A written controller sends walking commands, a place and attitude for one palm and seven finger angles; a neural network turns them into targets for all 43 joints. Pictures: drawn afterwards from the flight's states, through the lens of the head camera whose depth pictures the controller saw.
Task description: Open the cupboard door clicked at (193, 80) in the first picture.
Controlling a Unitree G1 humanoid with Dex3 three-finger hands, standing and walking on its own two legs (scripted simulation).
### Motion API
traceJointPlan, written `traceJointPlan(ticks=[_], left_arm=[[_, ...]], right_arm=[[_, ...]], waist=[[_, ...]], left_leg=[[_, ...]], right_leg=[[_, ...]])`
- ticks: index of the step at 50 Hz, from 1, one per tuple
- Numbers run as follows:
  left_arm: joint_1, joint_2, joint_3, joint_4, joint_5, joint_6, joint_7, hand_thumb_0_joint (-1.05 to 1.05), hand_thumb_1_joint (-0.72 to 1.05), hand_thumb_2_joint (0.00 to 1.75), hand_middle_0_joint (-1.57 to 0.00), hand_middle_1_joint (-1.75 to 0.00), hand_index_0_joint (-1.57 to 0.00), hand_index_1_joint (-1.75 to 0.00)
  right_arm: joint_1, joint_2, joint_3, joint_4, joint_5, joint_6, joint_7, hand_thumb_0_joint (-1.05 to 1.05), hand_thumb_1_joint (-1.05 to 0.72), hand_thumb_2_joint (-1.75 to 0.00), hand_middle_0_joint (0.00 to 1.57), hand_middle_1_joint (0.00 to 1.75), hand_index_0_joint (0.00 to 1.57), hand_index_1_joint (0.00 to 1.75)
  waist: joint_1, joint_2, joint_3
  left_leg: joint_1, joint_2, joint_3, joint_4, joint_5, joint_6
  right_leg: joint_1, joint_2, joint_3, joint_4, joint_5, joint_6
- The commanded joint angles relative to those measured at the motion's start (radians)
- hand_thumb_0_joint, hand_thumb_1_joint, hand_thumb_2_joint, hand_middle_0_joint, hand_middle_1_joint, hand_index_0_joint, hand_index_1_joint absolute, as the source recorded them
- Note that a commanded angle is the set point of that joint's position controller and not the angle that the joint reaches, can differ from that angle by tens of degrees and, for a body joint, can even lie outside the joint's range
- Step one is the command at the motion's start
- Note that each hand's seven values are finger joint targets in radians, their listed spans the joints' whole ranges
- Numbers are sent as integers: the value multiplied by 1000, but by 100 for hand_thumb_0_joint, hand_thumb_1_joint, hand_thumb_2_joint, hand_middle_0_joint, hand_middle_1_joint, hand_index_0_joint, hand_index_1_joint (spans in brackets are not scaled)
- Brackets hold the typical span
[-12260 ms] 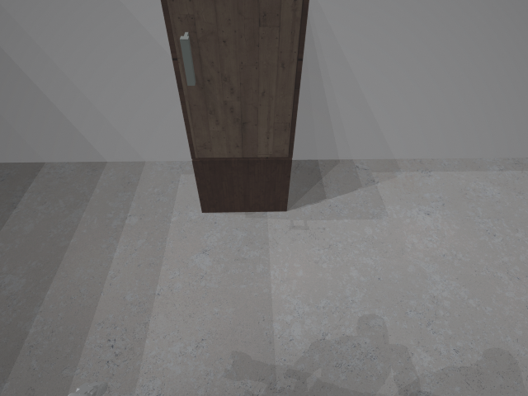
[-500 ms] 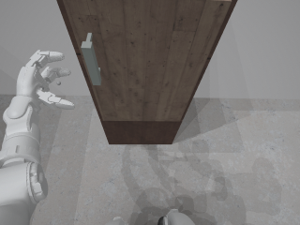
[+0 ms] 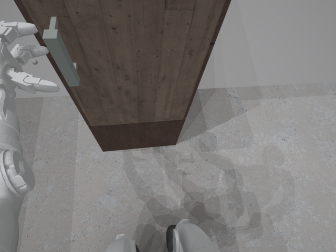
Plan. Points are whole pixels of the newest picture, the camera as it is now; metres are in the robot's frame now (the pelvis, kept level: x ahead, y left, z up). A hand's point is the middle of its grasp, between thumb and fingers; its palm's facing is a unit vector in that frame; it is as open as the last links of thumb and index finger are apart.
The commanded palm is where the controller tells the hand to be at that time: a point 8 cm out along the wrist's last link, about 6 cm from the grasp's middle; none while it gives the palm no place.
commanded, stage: move the hooked fingers beside the handle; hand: left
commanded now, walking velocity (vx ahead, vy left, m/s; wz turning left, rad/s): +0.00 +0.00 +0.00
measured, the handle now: (64, 54) +0.55 +0.17 +0.08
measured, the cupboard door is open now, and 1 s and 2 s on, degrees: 0 0 0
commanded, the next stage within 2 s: slide the fingers in behind the handle in 1.00 s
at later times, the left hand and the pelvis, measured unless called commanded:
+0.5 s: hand (38, 67) +0.51 +0.22 +0.09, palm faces -0.02 -1.00 +0.00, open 14.0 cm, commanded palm +0.49 +0.27 +0.08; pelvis +0.02 +0.01 +0.00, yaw +0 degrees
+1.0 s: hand (38, 68) +0.51 +0.22 +0.09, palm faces +0.01 -1.00 -0.03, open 13.9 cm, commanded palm +0.49 +0.27 +0.08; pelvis +0.00 +0.00 +0.00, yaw +0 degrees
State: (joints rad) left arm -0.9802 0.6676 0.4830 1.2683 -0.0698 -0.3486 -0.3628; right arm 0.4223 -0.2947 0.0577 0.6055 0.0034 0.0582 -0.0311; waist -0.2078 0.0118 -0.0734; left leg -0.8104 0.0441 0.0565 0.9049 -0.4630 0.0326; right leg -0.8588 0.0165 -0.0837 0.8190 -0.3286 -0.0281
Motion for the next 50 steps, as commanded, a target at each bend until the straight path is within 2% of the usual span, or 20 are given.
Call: traceJointPlan(ticks=[1, 4, 5, 8, 10, 11, 14, 16, 20, 23, 24, 26, 31, 33, 36, 37, 41, 44, 47, 50], left_arm=[[-312, 337, 63, -248, -41, -76, -26, 0, -50, 30, -30, -120, -30, -120], [-285, 304, 54, -243, -69, -63, -54, 0, -50, 30, -30, -120, -30, -120], [-285, 335, 78, -268, -73, -62, -56, 0, -50, 30, -30, -120, -30, -120], [-288, 278, 38, -328, -78, -69, -68, 0, -50, 30, -30, -120, -30, -120], [-311, 212, -11, -336, -84, -72, -64, 0, -50, 30, -30, -120, -30, -120], [-301, 224, 7, -344, -89, -75, -57, 0, -50, 30, -30, -120, -30, -120], [-319, 150, -40, -341, -97, -73, -49, 0, -50, 30, -30, -120, -30, -120], [-336, 111, -70, -309, -93, -62, -36, 0, -50, 30, -30, -120, -30, -120], [-343, 105, -67, -328, -71, -69, 4, 0, -50, 30, -30, -120, -30, -120], [-342, 132, -36, -350, -66, -85, 36, 0, -50, 30, -30, -120, -30, -120], [-308, 172, 2, -344, -61, -87, 47, 0, -50, 30, -30, -120, -30, -120], [-297, 148, -14, -330, -57, -85, 56, 0, -50, 30, -30, -120, -30, -120], [-280, 133, -29, -398, -47, -103, 54, 0, -50, 30, -30, -120, -30, -120], [-254, 104, -41, -380, -63, -100, 43, 0, -50, 30, -30, -120, -30, -120], [-286, 76, -67, -282, -71, -75, 35, 0, -50, 30, -30, -120, -30, -120], [-330, 51, -91, -282, -73, -72, 33, 0, -50, 30, -30, -120, -30, -120], [-368, 135, -53, -254, -47, -75, 44, 0, -50, 30, -30, -120, -30, -120], [-438, 210, -13, -295, -33, -107, 50, 0, -50, 30, -30, -120, -30, -120], [-430, 215, -12, -299, -34, -119, 41, 0, -50, 30, -30, -120, -30, -120], [-398, 242, -7, -222, -33, -86, 25, 0, -50, 30, -30, -120, -30, -120]], right_arm=[[183, -179, -70, -72, -6, -1, -2, 0, -90, -90, 20, 30, 20, 30], [183, -181, -73, -77, -2, 11, 0, 0, -90, -90, 20, 30, 20, 30], [185, -186, -78, -77, -1, 14, -3, 0, -90, -90, 20, 30, 20, 30], [183, -175, -81, -78, 0, 20, 0, 0, -90, -90, 20, 30, 20, 30], [177, -169, -80, -63, -2, 22, 2, 0, -90, -90, 20, 30, 20, 30], [181, -173, -85, -59, -3, 23, 2, 0, -90, -90, 20, 30, 20, 30], [176, -168, -86, -45, -4, 23, 4, 0, -90, -90, 20, 30, 20, 30], [175, -167, -86, -34, -4, 23, 4, 0, -90, -90, 20, 30, 20, 30], [175, -163, -89, -33, -9, 21, 9, 0, -90, -90, 20, 30, 20, 30], [176, -162, -89, -39, -13, 23, 16, 0, -90, -90, 20, 30, 20, 30], [175, -163, -90, -46, -13, 25, 17, 0, -90, -90, 20, 30, 20, 30], [163, -157, -85, -58, -9, 26, 19, 0, -90, -90, 20, 30, 20, 30], [151, -150, -87, -74, -8, 28, 24, 0, -90, -90, 20, 30, 20, 30], [151, -151, -88, -71, -6, 28, 24, 0, -90, -90, 20, 30, 20, 30], [146, -156, -83, -55, 1, 29, 17, 0, -90, -90, 20, 30, 20, 30], [147, -156, -80, -53, 0, 26, 14, 0, -90, -90, 20, 30, 20, 30], [155, -162, -75, -44, -3, 14, 4, 0, -90, -90, 20, 30, 20, 30], [162, -165, -72, -42, -8, 4, 1, 0, -90, -90, 20, 30, 20, 30], [168, -165, -73, -47, -10, 0, 2, 0, -90, -90, 20, 30, 20, 30], [167, -173, -67, -47, -3, 5, -2, 0, -90, -90, 20, 30, 20, 30]], waist=[[55, 135, -548], [47, 106, -511], [53, 97, -516], [54, 186, -535], [33, 188, -486], [38, 156, -481], [26, 208, -475], [11, 169, -438], [27, 201, -466], [35, 166, -510], [56, 145, -526], [52, 113, -493], [68, 175, -524], [64, 153, -512], [31, 63, -397], [14, 77, -373], [16, 74, -385], [24, 135, -468], [24, 161, -518], [17, 105, -457]], left_leg=[[189, -24, -67, -80, 474, 2], [183, -21, -63, -88, 463, 5], [178, -20, -63, -90, 459, 7], [267, -19, -67, -89, 527, 4], [302, -12, -78, -89, 528, 0], [306, -8, -86, -89, 531, 0], [379, -2, -100, -82, 604, -11], [361, -2, -109, -84, 576, -12], [421, 5, -128, -72, 680, -32], [430, 7, -133, -63, 737, -39], [404, 4, -128, -65, 727, -36], [355, 0, -117, -75, 684, -28], [399, 1, -110, -77, 715, -33], [408, 5, -115, -79, 729, -35], [297, -7, -102, -98, 539, -14], [289, -11, -102, -101, 509, -10], [226, -22, -95, -102, 398, -3], [251, -25, -102, -86, 415, -7], [277, -25, -102, -70, 462, -7], [195, -25, -93, -80, 396, 0]], right_leg=[[431, 18, 96, -37, 429, 7], [428, 25, 91, -48, 434, 9], [440, 24, 92, -51, 437, 11], [391, 28, 83, -50, 442, 6], [328, 31, 70, -59, 397, 7], [324, 34, 65, -60, 384, 7], [253, 35, 52, -58, 371, 6], [229, 33, 45, -57, 342, 8], [192, 31, 37, -41, 341, 6], [225, 33, 37, -26, 385, 5], [265, 32, 42, -22, 400, 4], [291, 28, 43, -23, 408, 7], [300, 29, 49, -25, 418, 5], [293, 33, 44, -32, 415, 5], [289, 32, 46, -51, 348, 10], [275, 30, 46, -53, 335, 8], [291, 23, 62, -54, 288, 8], [304, 22, 70, -36, 296, 5], [314, 25, 73, -27, 332, 2], [333, 23, 77, -40, 310, 9]])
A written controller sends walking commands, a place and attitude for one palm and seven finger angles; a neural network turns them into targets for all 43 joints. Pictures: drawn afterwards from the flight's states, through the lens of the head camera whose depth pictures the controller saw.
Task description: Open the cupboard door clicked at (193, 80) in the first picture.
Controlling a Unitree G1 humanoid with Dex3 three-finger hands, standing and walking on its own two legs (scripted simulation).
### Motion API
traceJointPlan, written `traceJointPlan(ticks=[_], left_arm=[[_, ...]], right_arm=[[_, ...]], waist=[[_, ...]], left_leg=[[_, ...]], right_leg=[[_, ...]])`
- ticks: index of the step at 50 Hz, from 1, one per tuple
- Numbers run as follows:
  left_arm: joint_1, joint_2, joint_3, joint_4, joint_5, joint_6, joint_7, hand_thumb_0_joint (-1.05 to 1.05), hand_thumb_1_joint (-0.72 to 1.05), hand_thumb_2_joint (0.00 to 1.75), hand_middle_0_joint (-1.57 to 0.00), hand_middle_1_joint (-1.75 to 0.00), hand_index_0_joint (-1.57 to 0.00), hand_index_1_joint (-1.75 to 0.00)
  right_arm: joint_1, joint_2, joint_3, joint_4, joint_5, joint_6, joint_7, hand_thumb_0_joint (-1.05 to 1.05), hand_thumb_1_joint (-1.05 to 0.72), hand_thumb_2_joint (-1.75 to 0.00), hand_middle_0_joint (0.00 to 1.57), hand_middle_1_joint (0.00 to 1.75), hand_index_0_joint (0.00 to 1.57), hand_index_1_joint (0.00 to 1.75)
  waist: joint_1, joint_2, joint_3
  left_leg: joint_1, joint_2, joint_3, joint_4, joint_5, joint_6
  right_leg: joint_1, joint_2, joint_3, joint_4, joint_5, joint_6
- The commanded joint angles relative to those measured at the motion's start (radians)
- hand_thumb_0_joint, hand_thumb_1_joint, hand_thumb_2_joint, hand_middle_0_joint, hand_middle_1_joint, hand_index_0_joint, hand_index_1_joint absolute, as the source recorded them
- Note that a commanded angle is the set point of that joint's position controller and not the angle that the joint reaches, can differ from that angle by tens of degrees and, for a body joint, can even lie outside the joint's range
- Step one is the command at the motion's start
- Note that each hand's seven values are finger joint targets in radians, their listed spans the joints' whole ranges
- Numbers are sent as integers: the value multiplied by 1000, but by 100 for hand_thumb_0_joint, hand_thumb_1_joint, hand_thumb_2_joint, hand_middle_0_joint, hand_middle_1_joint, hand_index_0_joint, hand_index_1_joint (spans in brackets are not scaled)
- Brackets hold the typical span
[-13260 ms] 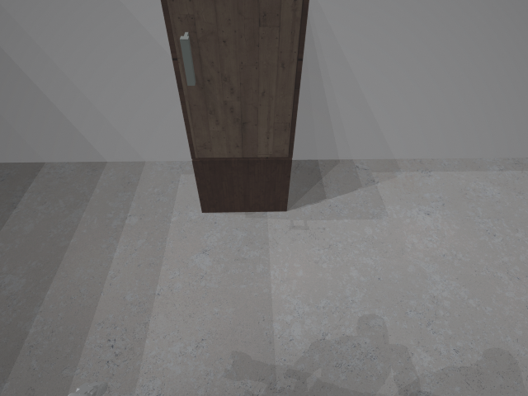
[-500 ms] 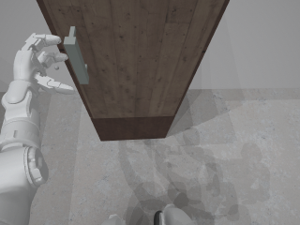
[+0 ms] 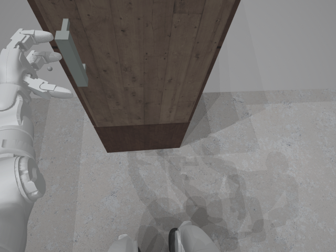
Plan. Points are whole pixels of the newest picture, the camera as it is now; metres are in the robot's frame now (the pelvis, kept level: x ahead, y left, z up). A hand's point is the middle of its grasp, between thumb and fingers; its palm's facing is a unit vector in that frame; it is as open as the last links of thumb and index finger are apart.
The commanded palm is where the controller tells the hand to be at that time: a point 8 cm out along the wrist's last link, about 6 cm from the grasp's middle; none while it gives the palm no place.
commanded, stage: slide the fingers in behind the handle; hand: left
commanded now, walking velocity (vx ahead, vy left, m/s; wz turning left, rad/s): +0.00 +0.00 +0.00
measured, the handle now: (75, 55) +0.55 +0.17 +0.08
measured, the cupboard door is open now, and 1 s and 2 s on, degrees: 0 0 0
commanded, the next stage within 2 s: move the hooked fingers beside the handle in 1.68 s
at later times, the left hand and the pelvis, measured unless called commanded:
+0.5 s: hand (50, 66) +0.51 +0.21 +0.09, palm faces +0.01 -1.00 +0.00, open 14.2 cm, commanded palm +0.49 +0.24 +0.09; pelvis +0.01 +0.00 +0.00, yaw +0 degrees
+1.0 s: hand (54, 68) +0.51 +0.20 +0.09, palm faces +0.06 -1.00 -0.02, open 14.6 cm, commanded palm +0.49 +0.20 +0.09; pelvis +0.01 +0.01 +0.00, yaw +3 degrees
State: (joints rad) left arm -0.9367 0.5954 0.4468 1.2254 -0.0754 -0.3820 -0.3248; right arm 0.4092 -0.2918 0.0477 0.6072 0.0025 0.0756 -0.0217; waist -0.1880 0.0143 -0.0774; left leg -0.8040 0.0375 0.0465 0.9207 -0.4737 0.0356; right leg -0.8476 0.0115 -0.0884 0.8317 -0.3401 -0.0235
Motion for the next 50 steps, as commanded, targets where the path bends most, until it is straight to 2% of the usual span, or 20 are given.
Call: traceJointPlan(ticks=[1, 3, 5, 8, 9, 12, 15, 17, 20, 23, 25, 30, 31, 33, 35, 39, 42, 45, 48, 50], left_arm=[[-466, 298, 11, -203, -31, -48, -17, 0, -50, 30, -30, -120, -30, -120], [-482, 327, 24, -219, -28, -48, -26, 0, -50, 30, -30, -120, -30, -120], [-469, 314, 16, -201, -33, -42, -31, 0, -50, 30, -30, -120, -30, -120], [-447, 260, -3, -230, -54, -45, -40, 0, -50, 30, -30, -120, -30, -120], [-413, 269, 13, -219, -56, -40, -41, 0, -50, 30, -30, -120, -30, -120], [-402, 236, -2, -206, -64, -26, -36, 0, -50, 30, -30, -120, -30, -120], [-405, 217, -17, -283, -51, -32, -19, 0, -50, 30, -30, -120, -30, -120], [-390, 155, -58, -299, -51, -39, -7, 0, -50, 30, -30, -120, -30, -120], [-351, 152, -43, -267, -59, -35, 5, 0, -50, 30, -30, -120, -30, -120], [-408, 101, -84, -280, -58, -39, 8, 0, -50, 30, -30, -120, -30, -120], [-396, 121, -71, -232, -49, -31, 17, 0, -50, 30, -30, -120, -30, -120], [-443, 12, -154, -245, -42, -39, 25, 0, -50, 30, -30, -120, -30, -120], [-441, 8, -151, -229, -44, -36, 30, 0, -50, 30, -30, -120, -30, -120], [-470, -11, -168, -255, -48, -45, 35, 0, -50, 30, -30, -120, -30, -120], [-450, -12, -158, -253, -47, -45, 40, 0, -50, 30, -30, -120, -30, -120], [-478, -108, -237, -301, -48, -53, 46, 0, -50, 30, -30, -120, -30, -120], [-489, -150, -268, -290, -51, -50, 62, 0, -50, 30, -30, -120, -30, -120], [-495, -157, -278, -295, -43, -54, 74, 0, -50, 30, -30, -120, -30, -120], [-524, -223, -334, -347, -43, -67, 82, 0, -50, 30, -30, -120, -30, -120], [-505, -246, -348, -322, -42, -65, 88, 0, -50, 30, -30, -120, -30, -120]], right_arm=[[179, -176, -59, -50, -1, -13, -12, 0, -90, -90, 20, 30, 20, 30], [186, -181, -60, -50, -2, -13, -14, 0, -90, -90, 20, 30, 20, 30], [191, -181, -59, -47, -3, -12, -15, 0, -90, -90, 20, 30, 20, 30], [202, -180, -65, -47, -6, -13, -10, 0, -90, -90, 20, 30, 20, 30], [202, -181, -66, -48, -7, -12, -7, 0, -90, -90, 20, 30, 20, 30], [208, -180, -66, -50, -8, -7, -3, 0, -90, -90, 20, 30, 20, 30], [205, -172, -74, -56, -9, -5, 3, 0, -90, -90, 20, 30, 20, 30], [205, -164, -75, -55, -10, -5, 10, 0, -90, -90, 20, 30, 20, 30], [203, -166, -78, -50, -9, 1, 16, 0, -90, -90, 20, 30, 20, 30], [193, -161, -78, -43, -9, -2, 17, 0, -90, -90, 20, 30, 20, 30], [194, -164, -75, -36, -9, -1, 15, 0, -90, -90, 20, 30, 20, 30], [191, -153, -78, -23, -14, -12, 20, 0, -90, -90, 20, 30, 20, 30], [195, -155, -77, -20, -15, -12, 21, 0, -90, -90, 20, 30, 20, 30], [197, -155, -82, -18, -16, -16, 22, 0, -90, -90, 20, 30, 20, 30], [197, -155, -84, -16, -17, -16, 26, 0, -90, -90, 20, 30, 20, 30], [190, -146, -91, -4, -20, -18, 34, 0, -90, -90, 20, 30, 20, 30], [191, -146, -91, 5, -21, -22, 37, 0, -90, -90, 20, 30, 20, 30], [186, -146, -92, 12, -22, -23, 41, 0, -90, -90, 20, 30, 20, 30], [179, -138, -95, 18, -26, -31, 48, 0, -90, -90, 20, 30, 20, 30], [178, -138, -96, 25, -26, -33, 52, 0, -90, -90, 20, 30, 20, 30]], waist=[[-11, 121, -454], [-6, 170, -486], [-12, 153, -468], [-10, 153, -514], [4, 165, -511], [-2, 122, -473], [11, 178, -506], [1, 184, -490], [4, 108, -467], [-6, 152, -451], [-8, 108, -418], [-23, 176, -434], [-27, 136, -430], [-36, 131, -466], [-22, 131, -491], [-31, 195, -506], [-47, 155, -462], [-42, 154, -469], [-42, 231, -490], [-48, 180, -475]], left_leg=[[198, -18, -83, -100, 397, -1], [229, -17, -84, -92, 417, -4], [223, -14, -85, -93, 416, -3], [278, -9, -90, -89, 481, -6], [274, -9, -88, -89, 484, -9], [250, -10, -89, -94, 480, -5], [297, -9, -86, -96, 521, -10], [342, -2, -95, -88, 593, -14], [310, -2, -90, -92, 568, -12], [327, -5, -94, -95, 552, -15], [289, -6, -93, -95, 513, -12], [381, 3, -118, -79, 600, -32], [367, 2, -121, -78, 589, -31], [391, 4, -130, -73, 626, -34], [395, 3, -128, -68, 641, -35], [483, 13, -151, -58, 735, -58], [466, 13, -158, -63, 715, -56], [458, 9, -159, -70, 681, -57], [526, 13, -173, -67, 748, -72], [508, 11, -171, -66, 713, -68]], right_leg=[[312, 28, 80, -57, 314, 5], [299, 28, 81, -54, 317, 2], [290, 30, 78, -58, 313, 3], [289, 36, 71, -56, 351, 1], [289, 36, 70, -55, 351, 0], [292, 38, 63, -56, 355, -2], [284, 35, 63, -55, 369, -1], [244, 39, 53, -52, 383, -3], [271, 42, 55, -59, 389, 2], [240, 39, 53, -57, 365, 0], [240, 38, 53, -56, 349, 1], [146, 35, 39, -47, 320, 0], [152, 36, 37, -45, 316, 1], [157, 37, 35, -40, 336, 3], [167, 36, 35, -35, 347, 1], [104, 38, 23, -33, 332, 0], [95, 39, 16, -38, 319, -1], [105, 38, 16, -38, 308, -1], [67, 37, 11, -37, 300, -3], [72, 39, 8, -41, 293, -3]])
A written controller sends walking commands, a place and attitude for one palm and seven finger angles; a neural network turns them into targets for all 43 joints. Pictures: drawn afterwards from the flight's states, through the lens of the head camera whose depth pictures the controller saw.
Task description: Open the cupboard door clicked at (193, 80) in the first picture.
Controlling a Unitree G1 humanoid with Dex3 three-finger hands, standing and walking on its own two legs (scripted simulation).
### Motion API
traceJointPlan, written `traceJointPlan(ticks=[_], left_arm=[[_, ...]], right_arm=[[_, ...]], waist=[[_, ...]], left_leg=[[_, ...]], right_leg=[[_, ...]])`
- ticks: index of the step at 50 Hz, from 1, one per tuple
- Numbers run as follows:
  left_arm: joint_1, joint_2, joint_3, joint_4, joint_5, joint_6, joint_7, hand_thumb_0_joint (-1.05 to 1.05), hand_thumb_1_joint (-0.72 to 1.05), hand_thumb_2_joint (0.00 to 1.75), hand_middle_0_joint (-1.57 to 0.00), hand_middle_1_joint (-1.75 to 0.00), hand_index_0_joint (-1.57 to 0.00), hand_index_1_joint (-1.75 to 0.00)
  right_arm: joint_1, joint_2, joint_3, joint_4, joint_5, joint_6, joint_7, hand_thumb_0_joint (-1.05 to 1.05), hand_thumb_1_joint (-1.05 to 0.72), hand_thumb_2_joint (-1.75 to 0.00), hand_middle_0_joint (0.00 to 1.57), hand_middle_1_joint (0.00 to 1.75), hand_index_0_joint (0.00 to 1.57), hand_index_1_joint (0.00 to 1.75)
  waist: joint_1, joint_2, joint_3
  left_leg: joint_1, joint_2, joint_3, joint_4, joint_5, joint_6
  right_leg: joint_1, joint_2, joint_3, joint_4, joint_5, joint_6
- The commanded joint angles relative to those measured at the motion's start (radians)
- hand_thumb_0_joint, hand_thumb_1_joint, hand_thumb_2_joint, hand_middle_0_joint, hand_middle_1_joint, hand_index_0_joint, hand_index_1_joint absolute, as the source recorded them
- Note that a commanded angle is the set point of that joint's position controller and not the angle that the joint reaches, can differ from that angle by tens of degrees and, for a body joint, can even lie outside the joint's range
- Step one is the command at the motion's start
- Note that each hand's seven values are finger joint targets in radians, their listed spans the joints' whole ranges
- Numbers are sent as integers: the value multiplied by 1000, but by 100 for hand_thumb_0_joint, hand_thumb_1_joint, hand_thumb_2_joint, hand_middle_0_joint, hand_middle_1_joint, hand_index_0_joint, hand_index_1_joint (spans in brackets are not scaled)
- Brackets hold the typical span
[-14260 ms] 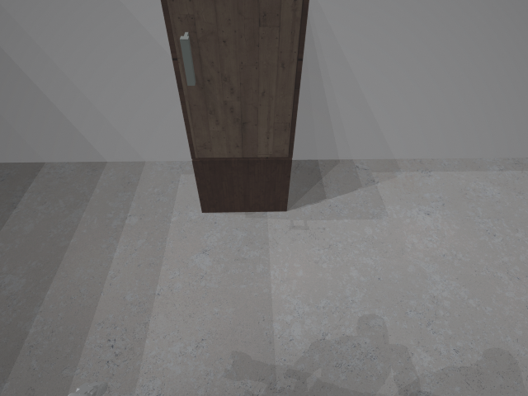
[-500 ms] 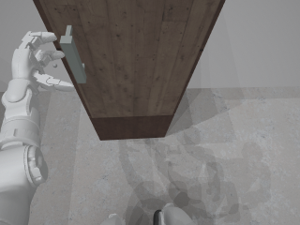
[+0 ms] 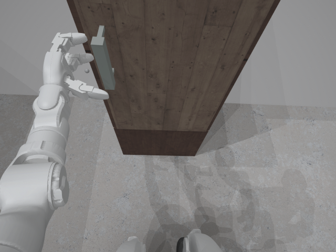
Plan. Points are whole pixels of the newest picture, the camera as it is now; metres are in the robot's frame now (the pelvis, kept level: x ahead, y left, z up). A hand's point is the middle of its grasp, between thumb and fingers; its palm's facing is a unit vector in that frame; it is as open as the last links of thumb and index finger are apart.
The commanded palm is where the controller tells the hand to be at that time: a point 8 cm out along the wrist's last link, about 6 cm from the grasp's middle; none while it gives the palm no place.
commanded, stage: slide the fingers in behind the handle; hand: left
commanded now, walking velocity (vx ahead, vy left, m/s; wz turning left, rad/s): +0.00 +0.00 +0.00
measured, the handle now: (106, 59) +0.55 +0.13 +0.08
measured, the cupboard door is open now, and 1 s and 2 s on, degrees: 0 0 0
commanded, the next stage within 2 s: move the hooked fingers beside the handle in 0.68 s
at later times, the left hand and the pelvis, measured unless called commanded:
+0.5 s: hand (92, 76) +0.49 +0.16 +0.09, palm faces +0.06 -1.00 -0.03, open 15.4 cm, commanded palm +0.48 +0.14 +0.08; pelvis +0.00 -0.01 +0.00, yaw +2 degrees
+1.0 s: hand (91, 74) +0.50 +0.16 +0.09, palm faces +0.04 -1.00 -0.04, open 15.3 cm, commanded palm +0.48 +0.15 +0.08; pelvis -0.01 -0.01 +0.00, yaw +2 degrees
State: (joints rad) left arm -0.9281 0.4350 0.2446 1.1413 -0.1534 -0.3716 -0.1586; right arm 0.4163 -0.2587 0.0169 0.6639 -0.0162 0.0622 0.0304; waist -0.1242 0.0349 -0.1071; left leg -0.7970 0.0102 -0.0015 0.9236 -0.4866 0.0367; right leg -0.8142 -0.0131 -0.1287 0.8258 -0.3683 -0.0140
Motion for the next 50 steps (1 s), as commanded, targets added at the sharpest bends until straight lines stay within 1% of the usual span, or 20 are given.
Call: traceJointPlan(ticks=[1, 2, 4, 6, 10, 11, 14, 15, 21, 23, 25, 28, 31, 32, 40, 41, 44, 47, 48, 50], left_arm=[[-520, -80, -140, -233, 35, -77, -72, 0, -50, 30, -30, -120, -30, -120], [-539, -101, -159, -239, 32, -80, -71, 0, -50, 30, -30, -120, -30, -120], [-531, -101, -157, -248, 33, -85, -68, 0, -50, 30, -30, -120, -30, -120], [-536, -148, -193, -234, 34, -83, -66, 0, -50, 30, -30, -120, -30, -120], [-568, -147, -198, -228, 39, -90, -58, 0, -50, 30, -30, -120, -30, -120], [-568, -162, -210, -241, 40, -93, -58, 0, -50, 30, -30, -120, -30, -120], [-556, -217, -253, -298, 34, -109, -58, 0, -50, 30, -30, -120, -30, -120], [-537, -238, -262, -297, 28, -107, -57, 0, -50, 30, -30, -120, -30, -120], [-554, -214, -254, -275, 32, -110, -49, 0, -50, 30, -30, -120, -30, -120], [-591, -239, -274, -266, 36, -109, -45, 0, -50, 30, -30, -120, -30, -120], [-596, -217, -257, -243, 41, -108, -41, 0, -50, 30, -30, -120, -30, -120], [-623, -192, -243, -250, 42, -113, -46, 0, -50, 30, -30, -120, -30, -120], [-591, -206, -244, -249, 31, -110, -59, 0, -50, 30, -30, -120, -30, -120], [-585, -186, -232, -257, 27, -114, -64, 0, -50, 30, -30, -120, -30, -120], [-586, -218, -255, -265, 23, -111, -68, 0, -50, 30, -30, -120, -30, -120], [-586, -205, -246, -241, 24, -107, -66, 0, -50, 30, -30, -120, -30, -120], [-612, -156, -215, -216, 32, -103, -61, 0, -50, 30, -30, -120, -30, -120], [-613, -164, -221, -232, 33, -103, -69, 0, -50, 30, -30, -120, -30, -120], [-599, -132, -199, -234, 34, -106, -72, 0, -50, 30, -30, -120, -30, -120], [-574, -123, -189, -200, 32, -99, -78, 0, -50, 30, -30, -120, -30, -120]], right_arm=[[171, -174, -67, -28, -7, -21, -2, 0, -90, -90, 20, 30, 20, 30], [173, -172, -64, -28, -8, -24, -2, 0, -90, -90, 20, 30, 20, 30], [167, -171, -66, -26, -7, -28, 1, 0, -90, -90, 20, 30, 20, 30], [159, -167, -65, -20, -7, -33, 3, 0, -90, -90, 20, 30, 20, 30], [161, -171, -67, -7, -8, -42, 2, 0, -90, -90, 20, 30, 20, 30], [158, -168, -67, -10, -8, -46, 4, 0, -90, -90, 20, 30, 20, 30], [151, -162, -72, -6, -12, -57, 10, 0, -90, -90, 20, 30, 20, 30], [149, -161, -72, -7, -12, -59, 14, 0, -90, -90, 20, 30, 20, 30], [137, -165, -71, 1, -4, -65, 9, 0, -90, -90, 20, 30, 20, 30], [132, -161, -68, 9, -4, -70, 6, 0, -90, -90, 20, 30, 20, 30], [133, -166, -68, 13, -4, -72, 5, 0, -90, -90, 20, 30, 20, 30], [136, -168, -68, 16, -6, -78, 1, 0, -90, -90, 20, 30, 20, 30], [133, -165, -67, 9, -6, -81, 2, 0, -90, -90, 20, 30, 20, 30], [135, -167, -67, 7, -6, -83, 1, 0, -90, -90, 20, 30, 20, 30], [129, -165, -69, 9, -4, -84, 3, 0, -90, -90, 20, 30, 20, 30], [131, -168, -68, 12, -2, -83, 1, 0, -90, -90, 20, 30, 20, 30], [138, -172, -66, 18, -1, -82, -3, 0, -90, -90, 20, 30, 20, 30], [141, -170, -64, 13, -2, -84, -4, 0, -90, -90, 20, 30, 20, 30], [143, -172, -67, 14, -2, -83, -3, 0, -90, -90, 20, 30, 20, 30], [144, -174, -63, 10, -1, -77, -3, 0, -90, -90, 20, 30, 20, 30]], waist=[[-119, 124, -436], [-126, 130, -429], [-113, 151, -452], [-124, 142, -432], [-134, 113, -421], [-130, 132, -431], [-123, 188, -483], [-121, 170, -482], [-132, 86, -432], [-142, 112, -402], [-138, 119, -400], [-139, 125, -442], [-134, 105, -472], [-124, 124, -488], [-130, 124, -468], [-135, 83, -436], [-137, 101, -428], [-135, 141, -447], [-119, 150, -467], [-121, 105, -453]], left_leg=[[479, 36, -120, -72, 688, -63], [470, 31, -117, -73, 686, -56], [479, 26, -113, -74, 691, -57], [471, 26, -113, -73, 662, -55], [452, 22, -115, -73, 620, -49], [459, 19, -114, -76, 623, -49], [541, 27, -129, -66, 727, -63], [545, 29, -132, -66, 732, -64], [466, 15, -112, -76, 629, -43], [470, 14, -117, -78, 621, -43], [453, 10, -112, -77, 584, -43], [458, 6, -114, -69, 592, -41], [459, 3, -106, -65, 612, -36], [473, 4, -110, -63, 653, -38], [481, 8, -111, -65, 633, -40], [447, 7, -109, -69, 597, -37], [425, 1, -106, -73, 566, -35], [454, 4, -106, -70, 613, -37], [469, 6, -113, -67, 636, -46], [446, 8, -111, -68, 616, -43]], right_leg=[[49, 63, 49, -39, 318, -11], [59, 63, 50, -38, 333, -12], [73, 62, 54, -36, 342, -13], [54, 60, 51, -39, 326, -12], [58, 59, 52, -37, 321, -13], [62, 58, 52, -36, 321, -14], [39, 58, 49, -29, 339, -14], [38, 59, 45, -31, 339, -13], [83, 58, 50, -38, 349, -12], [51, 55, 51, -39, 331, -12], [50, 54, 54, -37, 316, -14], [66, 51, 61, -30, 332, -15], [96, 52, 62, -31, 364, -13], [102, 52, 63, -24, 377, -16], [73, 55, 59, -36, 352, -12], [79, 54, 57, -37, 345, -12], [80, 52, 63, -36, 335, -14], [71, 52, 62, -31, 345, -16], [72, 52, 62, -29, 343, -16], [79, 55, 59, -31, 339, -15]])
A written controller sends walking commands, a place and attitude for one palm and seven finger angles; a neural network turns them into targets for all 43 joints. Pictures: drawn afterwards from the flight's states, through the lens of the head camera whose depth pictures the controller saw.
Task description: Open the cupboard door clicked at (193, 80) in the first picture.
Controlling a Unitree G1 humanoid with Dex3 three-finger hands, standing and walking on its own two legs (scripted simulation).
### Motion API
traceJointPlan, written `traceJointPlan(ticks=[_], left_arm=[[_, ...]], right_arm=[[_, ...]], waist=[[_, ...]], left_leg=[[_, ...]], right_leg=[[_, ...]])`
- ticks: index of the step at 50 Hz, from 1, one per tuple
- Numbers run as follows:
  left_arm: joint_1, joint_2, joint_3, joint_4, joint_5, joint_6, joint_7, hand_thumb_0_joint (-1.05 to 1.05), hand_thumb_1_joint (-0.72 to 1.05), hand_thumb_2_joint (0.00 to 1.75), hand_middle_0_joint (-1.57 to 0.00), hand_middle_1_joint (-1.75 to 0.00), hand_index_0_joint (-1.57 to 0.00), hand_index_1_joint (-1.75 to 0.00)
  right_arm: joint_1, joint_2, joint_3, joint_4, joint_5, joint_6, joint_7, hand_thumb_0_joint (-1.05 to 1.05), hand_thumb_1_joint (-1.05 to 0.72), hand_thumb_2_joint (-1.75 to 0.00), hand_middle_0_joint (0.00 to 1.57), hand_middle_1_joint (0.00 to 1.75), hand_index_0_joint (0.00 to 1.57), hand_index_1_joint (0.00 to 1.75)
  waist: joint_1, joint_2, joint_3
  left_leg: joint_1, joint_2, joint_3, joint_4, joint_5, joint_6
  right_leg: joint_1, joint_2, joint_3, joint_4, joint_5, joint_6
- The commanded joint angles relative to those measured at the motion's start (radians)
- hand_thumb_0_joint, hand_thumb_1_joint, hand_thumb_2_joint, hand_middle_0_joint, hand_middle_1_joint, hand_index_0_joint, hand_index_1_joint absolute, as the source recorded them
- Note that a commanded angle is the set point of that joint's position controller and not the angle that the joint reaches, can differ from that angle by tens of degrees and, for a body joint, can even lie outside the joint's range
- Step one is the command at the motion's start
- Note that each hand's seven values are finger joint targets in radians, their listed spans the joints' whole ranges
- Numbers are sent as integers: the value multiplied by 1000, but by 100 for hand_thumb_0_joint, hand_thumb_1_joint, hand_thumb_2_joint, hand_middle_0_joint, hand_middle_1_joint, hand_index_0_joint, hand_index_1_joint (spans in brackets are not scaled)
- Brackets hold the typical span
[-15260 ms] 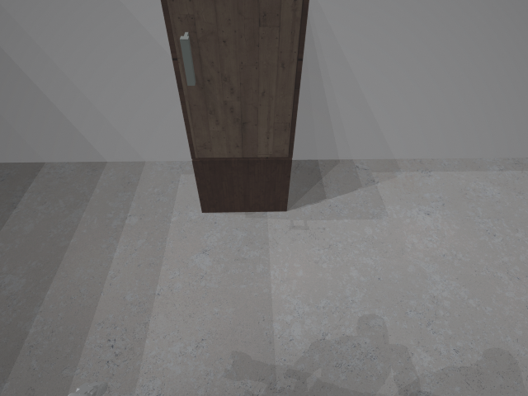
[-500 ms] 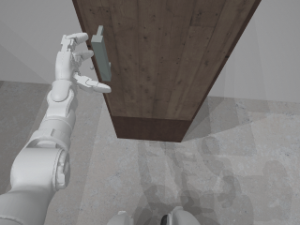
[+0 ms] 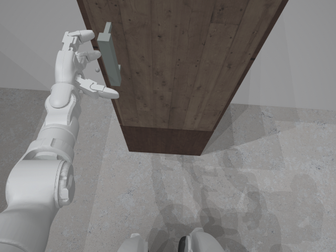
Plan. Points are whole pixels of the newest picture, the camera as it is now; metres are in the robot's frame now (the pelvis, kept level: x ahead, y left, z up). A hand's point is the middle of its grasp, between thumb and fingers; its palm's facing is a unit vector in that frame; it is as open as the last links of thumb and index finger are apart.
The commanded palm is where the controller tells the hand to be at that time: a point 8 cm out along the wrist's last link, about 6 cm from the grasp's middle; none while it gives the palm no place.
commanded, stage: move the hooked fingers beside the handle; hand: left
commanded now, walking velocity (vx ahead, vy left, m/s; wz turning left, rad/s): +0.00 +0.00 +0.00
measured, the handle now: (112, 56) +0.56 +0.12 +0.08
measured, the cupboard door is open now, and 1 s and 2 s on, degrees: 0 0 0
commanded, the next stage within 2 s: none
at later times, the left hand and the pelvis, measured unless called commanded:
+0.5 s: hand (93, 66) +0.52 +0.16 +0.09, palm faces -0.04 -1.00 -0.03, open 14.7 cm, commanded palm +0.49 +0.17 +0.08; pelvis +0.00 +0.01 +0.00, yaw -1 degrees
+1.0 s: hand (90, 65) +0.52 +0.17 +0.09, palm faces -0.07 -1.00 -0.02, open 14.3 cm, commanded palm +0.50 +0.21 +0.08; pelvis +0.00 +0.01 +0.00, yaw -3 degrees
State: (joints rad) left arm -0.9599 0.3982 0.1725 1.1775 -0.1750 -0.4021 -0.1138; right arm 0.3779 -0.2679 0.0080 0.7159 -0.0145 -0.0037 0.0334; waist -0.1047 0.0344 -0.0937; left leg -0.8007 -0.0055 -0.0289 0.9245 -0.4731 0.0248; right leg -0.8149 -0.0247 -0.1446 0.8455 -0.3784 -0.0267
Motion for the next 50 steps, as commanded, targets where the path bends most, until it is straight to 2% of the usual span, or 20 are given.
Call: traceJointPlan(ticks=[1, 7, 11, 14, 15, 18, 21, 27, 29, 30, 31, 34, 36, 39, 41, 43, 45, 47, 49, 50], left_arm=[[-552, -81, -112, -239, 51, -67, -124, 0, -50, 30, -30, -120, -30, -120], [-542, -68, -98, -230, 46, -61, -135, 0, -50, 30, -30, -120, -30, -120], [-539, 8, -46, -174, 54, -43, -134, 0, -50, 30, -30, -120, -30, -120], [-544, 7, -48, -207, 60, -51, -141, 0, -50, 30, -30, -120, -30, -120], [-530, 12, -41, -222, 57, -53, -143, 0, -50, 30, -30, -120, -30, -120], [-523, 15, -41, -217, 51, -47, -150, 0, -50, 30, -30, -120, -30, -120], [-501, 41, -18, -185, 50, -33, -149, 0, -50, 30, -30, -120, -30, -120], [-468, 80, 16, -230, 53, -44, -152, 0, -50, 30, -30, -120, -30, -120], [-457, 72, 11, -202, 53, -37, -155, 0, -50, 30, -30, -120, -30, -120], [-469, 73, 4, -190, 55, -33, -154, 0, -50, 30, -30, -120, -30, -120], [-480, 83, 15, -186, 53, -30, -152, 0, -50, 30, -30, -120, -30, -120], [-467, 149, 65, -190, 63, -34, -150, 0, -50, 30, -30, -120, -30, -120], [-432, 140, 65, -193, 59, -33, -158, 0, -50, 30, -30, -120, -30, -120], [-417, 191, 103, -188, 57, -31, -168, 0, -50, 30, -30, -120, -30, -120], [-426, 204, 114, -182, 52, -24, -172, 0, -50, 30, -30, -120, -30, -120], [-408, 255, 145, -180, 56, -26, -177, 0, -50, 30, -30, -120, -30, -120], [-395, 232, 132, -175, 55, -21, -186, 0, -50, 30, -30, -120, -30, -120], [-367, 293, 182, -183, 52, -23, -189, 0, -50, 30, -30, -120, -30, -120], [-371, 293, 179, -178, 53, -17, -196, 0, -50, 30, -30, -120, -30, -120], [-364, 300, 183, -166, 55, -13, -198, 0, -50, 30, -30, -120, -30, -120]], right_arm=[[179, -165, -54, -45, -3, -10, -8, 0, -90, -90, 20, 30, 20, 30], [187, -167, -52, -55, -1, -8, -12, 0, -90, -90, 20, 30, 20, 30], [191, -175, -45, -56, 2, 2, -17, 0, -90, -90, 20, 30, 20, 30], [199, -171, -49, -56, -2, 2, -16, 0, -90, -90, 20, 30, 20, 30], [206, -171, -50, -61, -4, 5, -15, 0, -90, -90, 20, 30, 20, 30], [205, -171, -49, -63, -2, 12, -14, 0, -90, -90, 20, 30, 20, 30], [203, -176, -46, -71, 2, 18, -16, 0, -90, -90, 20, 30, 20, 30], [209, -173, -47, -89, 0, 26, -17, 0, -90, -90, 20, 30, 20, 30], [204, -172, -45, -83, 2, 32, -16, 0, -90, -90, 20, 30, 20, 30], [204, -175, -44, -83, 4, 34, -17, 0, -90, -90, 20, 30, 20, 30], [204, -175, -44, -84, 3, 34, -18, 0, -90, -90, 20, 30, 20, 30], [209, -178, -44, -89, 4, 35, -23, 0, -90, -90, 20, 30, 20, 30], [206, -176, -42, -96, 4, 38, -21, 0, -90, -90, 20, 30, 20, 30], [208, -178, -40, -103, 7, 44, -24, 0, -90, -90, 20, 30, 20, 30], [204, -178, -37, -108, 7, 47, -28, 0, -90, -90, 20, 30, 20, 30], [202, -182, -34, -116, 10, 50, -32, 0, -90, -90, 20, 30, 20, 30], [201, -177, -34, -120, 10, 52, -32, 0, -90, -90, 20, 30, 20, 30], [206, -184, -34, -132, 10, 54, -37, 0, -90, -90, 20, 30, 20, 30], [201, -181, -31, -132, 11, 59, -38, 0, -90, -90, 20, 30, 20, 30], [203, -183, -30, -134, 12, 60, -40, 0, -90, -90, 20, 30, 20, 30]], waist=[[-145, 110, -461], [-141, 116, -451], [-142, 76, -404], [-133, 160, -460], [-128, 145, -486], [-133, 147, -470], [-135, 85, -432], [-107, 149, -483], [-115, 135, -447], [-127, 98, -415], [-129, 90, -405], [-110, 119, -442], [-102, 107, -453], [-96, 103, -458], [-103, 73, -429], [-88, 106, -430], [-93, 99, -434], [-78, 80, -453], [-81, 94, -444], [-82, 71, -423]], left_leg=[[432, 20, -74, -71, 568, -26], [432, 23, -78, -73, 579, -26], [349, 17, -69, -85, 479, -18], [426, 25, -79, -69, 587, -33], [439, 28, -83, -67, 621, -36], [441, 33, -84, -65, 636, -39], [370, 26, -68, -76, 544, -22], [429, 31, -76, -69, 655, -37], [409, 34, -71, -70, 625, -36], [383, 35, -73, -75, 583, -32], [360, 30, -66, -81, 537, -24], [364, 28, -63, -78, 567, -25], [365, 28, -57, -77, 573, -24], [345, 27, -50, -74, 579, -18], [302, 24, -40, -81, 522, -10], [292, 22, -40, -84, 533, -12], [298, 23, -34, -81, 532, -9], [281, 22, -34, -81, 545, -5], [272, 22, -28, -81, 528, -6], [258, 23, -31, -85, 512, -5]], right_leg=[[88, 66, 79, -57, 346, -1], [76, 66, 76, -53, 335, -3], [94, 64, 80, -58, 309, -2], [61, 64, 79, -48, 324, -4], [74, 66, 77, -47, 338, -3], [61, 69, 73, -47, 340, -1], [95, 71, 79, -57, 331, 1], [94, 70, 74, -43, 353, -4], [80, 72, 74, -50, 341, 0], [74, 72, 73, -54, 324, 2], [88, 73, 77, -60, 315, 3], [110, 69, 82, -50, 337, -1], [125, 71, 83, -53, 344, 0], [149, 71, 88, -49, 370, 1], [171, 71, 93, -57, 367, 4], [181, 68, 97, -52, 372, 0], [179, 70, 96, -54, 374, 2], [215, 70, 100, -48, 397, 0], [209, 70, 102, -49, 393, 3], [208, 70, 100, -51, 382, 3]])
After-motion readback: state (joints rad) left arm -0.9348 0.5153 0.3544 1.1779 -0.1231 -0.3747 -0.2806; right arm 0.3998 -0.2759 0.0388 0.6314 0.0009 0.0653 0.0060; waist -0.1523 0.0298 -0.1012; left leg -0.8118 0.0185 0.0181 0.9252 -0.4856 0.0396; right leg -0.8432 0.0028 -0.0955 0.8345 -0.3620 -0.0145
